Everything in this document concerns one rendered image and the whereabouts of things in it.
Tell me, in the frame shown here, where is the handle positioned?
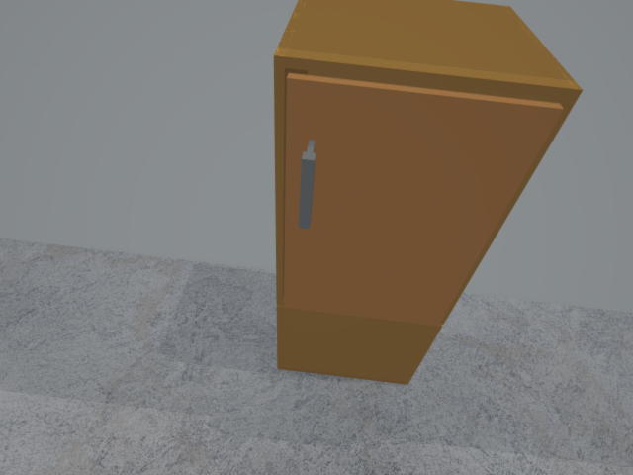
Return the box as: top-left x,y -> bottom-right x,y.
299,140 -> 316,229

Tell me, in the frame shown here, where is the cupboard door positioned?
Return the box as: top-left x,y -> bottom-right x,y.
284,73 -> 564,326

